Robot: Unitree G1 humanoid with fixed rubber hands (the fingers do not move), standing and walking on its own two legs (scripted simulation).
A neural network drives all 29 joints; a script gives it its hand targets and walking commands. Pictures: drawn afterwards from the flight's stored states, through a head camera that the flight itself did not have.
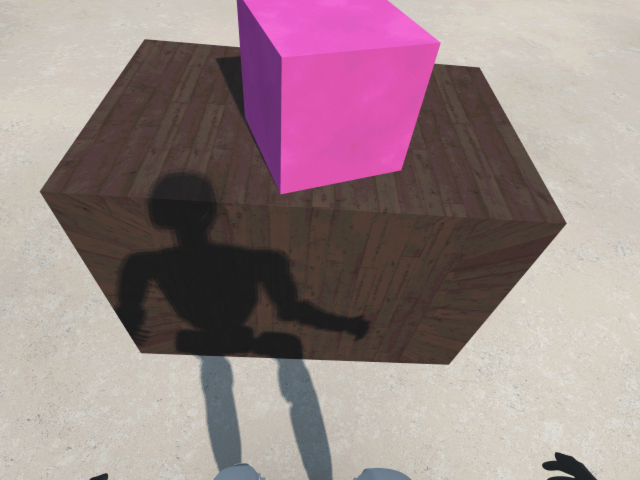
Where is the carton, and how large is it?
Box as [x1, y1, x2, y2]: [237, 0, 440, 193]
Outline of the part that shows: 237,0 245,117 280,193 401,169 440,42 387,0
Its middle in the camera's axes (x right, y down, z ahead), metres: +0.01 -0.31 +0.77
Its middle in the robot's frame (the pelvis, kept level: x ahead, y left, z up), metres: +0.79 -0.02 +0.08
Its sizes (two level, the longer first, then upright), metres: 0.274 0.269 0.263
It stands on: a pedestal, 0.69 m high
